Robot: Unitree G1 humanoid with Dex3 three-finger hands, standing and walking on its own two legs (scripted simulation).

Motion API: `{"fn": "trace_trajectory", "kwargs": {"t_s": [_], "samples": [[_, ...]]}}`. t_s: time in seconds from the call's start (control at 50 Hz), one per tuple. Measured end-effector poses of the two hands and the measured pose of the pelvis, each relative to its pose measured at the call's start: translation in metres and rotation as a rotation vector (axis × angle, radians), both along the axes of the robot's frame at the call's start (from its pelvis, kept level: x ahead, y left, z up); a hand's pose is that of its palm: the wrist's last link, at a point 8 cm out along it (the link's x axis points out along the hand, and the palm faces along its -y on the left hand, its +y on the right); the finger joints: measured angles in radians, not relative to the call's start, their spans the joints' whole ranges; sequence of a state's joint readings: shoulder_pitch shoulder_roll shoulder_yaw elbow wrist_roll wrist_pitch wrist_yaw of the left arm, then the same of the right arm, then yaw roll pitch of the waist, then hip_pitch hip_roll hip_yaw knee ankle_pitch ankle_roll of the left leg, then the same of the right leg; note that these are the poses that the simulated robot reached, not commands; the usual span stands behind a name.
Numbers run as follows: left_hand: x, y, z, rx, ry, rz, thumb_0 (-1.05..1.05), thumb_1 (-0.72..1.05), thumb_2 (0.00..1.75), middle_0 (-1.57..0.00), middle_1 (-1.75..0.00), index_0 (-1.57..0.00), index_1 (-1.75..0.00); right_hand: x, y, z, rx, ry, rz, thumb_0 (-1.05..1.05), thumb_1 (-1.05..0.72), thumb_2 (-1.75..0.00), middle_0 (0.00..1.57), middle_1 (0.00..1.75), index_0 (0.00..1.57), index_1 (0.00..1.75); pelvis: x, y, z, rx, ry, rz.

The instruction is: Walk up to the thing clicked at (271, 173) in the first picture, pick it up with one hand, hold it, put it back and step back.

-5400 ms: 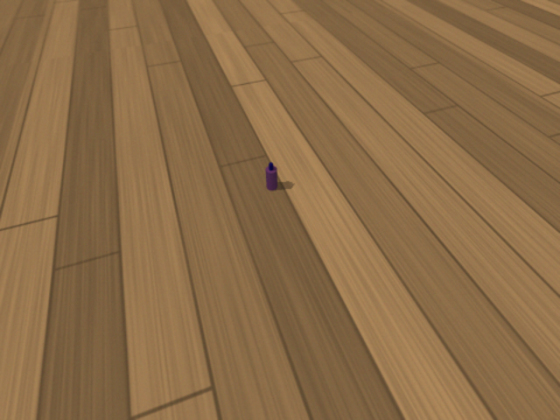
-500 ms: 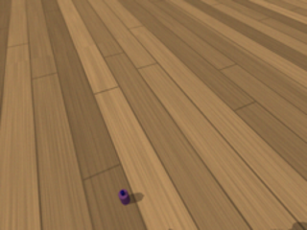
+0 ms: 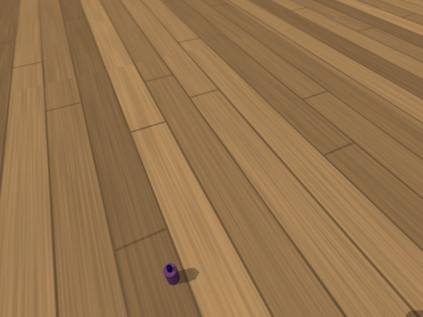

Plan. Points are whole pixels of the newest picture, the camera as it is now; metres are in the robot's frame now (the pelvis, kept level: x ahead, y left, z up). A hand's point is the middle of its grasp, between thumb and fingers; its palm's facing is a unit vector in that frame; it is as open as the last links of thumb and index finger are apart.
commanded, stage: walk up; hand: left
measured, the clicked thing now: (171, 273) +0.40 +0.22 -0.70
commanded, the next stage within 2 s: none
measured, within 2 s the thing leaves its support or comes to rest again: neither
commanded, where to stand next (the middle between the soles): +0.06 +0.00 m, yaw +1 degrees
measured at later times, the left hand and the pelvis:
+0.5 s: hand (85, 308) +0.17 +0.31 -0.16, palm faces -0.02 -0.93 -0.37, open 7.4 cm; pelvis +0.09 +0.04 -0.01, yaw +1 degrees
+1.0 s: hand (106, 295) +0.20 +0.27 -0.17, palm faces +0.04 -0.95 -0.32, open 7.4 cm; pelvis +0.03 +0.02 -0.04, yaw +5 degrees
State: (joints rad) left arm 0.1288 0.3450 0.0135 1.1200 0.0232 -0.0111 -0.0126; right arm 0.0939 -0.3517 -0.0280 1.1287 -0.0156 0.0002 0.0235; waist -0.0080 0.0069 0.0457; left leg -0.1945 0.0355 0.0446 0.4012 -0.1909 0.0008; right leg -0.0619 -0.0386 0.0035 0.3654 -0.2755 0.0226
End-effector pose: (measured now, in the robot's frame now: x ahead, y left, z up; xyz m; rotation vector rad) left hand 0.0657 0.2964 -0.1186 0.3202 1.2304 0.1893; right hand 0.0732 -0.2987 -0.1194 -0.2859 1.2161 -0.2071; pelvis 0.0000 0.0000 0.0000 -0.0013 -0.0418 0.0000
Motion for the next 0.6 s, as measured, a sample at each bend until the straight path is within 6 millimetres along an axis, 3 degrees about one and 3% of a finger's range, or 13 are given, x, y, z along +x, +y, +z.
{"fn": "trace_trajectory", "kwargs": {"t_s": [0.14,0.26,0.42,0.6], "samples": [[-0.006,0.017,-0.002,0.016,0.008,0.017,0.01,0.9,0.9,-0.21,-0.3,-0.21,-0.3,0.002,-0.01,-0.003,-0.033,0.047,0.008,0.01,-0.91,-0.9,0.21,0.3,0.2,0.3,0.023,0.009,-0.007,-0.015,0.008,0.005],[-0.004,0.05,-0.013,0.027,0.11,0.043,0.01,0.9,0.9,-0.21,-0.3,-0.21,-0.3,0.03,0.01,0.004,-0.065,0.024,0.009,0.01,-0.91,-0.9,0.21,0.3,0.2,0.3,0.05,0.031,-0.011,0.001,0.006,-0.009],[0.063,0.059,-0.004,0.024,0.026,0.021,0.01,0.91,0.9,-0.21,-0.3,-0.2,-0.3,0.047,0.026,0.017,-0.084,0.047,0.009,0.01,-0.9,-0.9,0.21,0.3,0.2,0.3,0.077,0.039,0.0,-0.017,0.0,0.016],[0.127,0.032,-0.011,0.034,-0.029,-0.013,0.01,0.91,0.9,-0.2,-0.3,-0.2,-0.3,0.096,0.02,-0.015,-0.049,0.004,-0.01,0.01,-0.9,-0.9,0.21,0.3,0.2,0.3,0.098,0.026,-0.019,0.029,-0.008,0.007]]}}
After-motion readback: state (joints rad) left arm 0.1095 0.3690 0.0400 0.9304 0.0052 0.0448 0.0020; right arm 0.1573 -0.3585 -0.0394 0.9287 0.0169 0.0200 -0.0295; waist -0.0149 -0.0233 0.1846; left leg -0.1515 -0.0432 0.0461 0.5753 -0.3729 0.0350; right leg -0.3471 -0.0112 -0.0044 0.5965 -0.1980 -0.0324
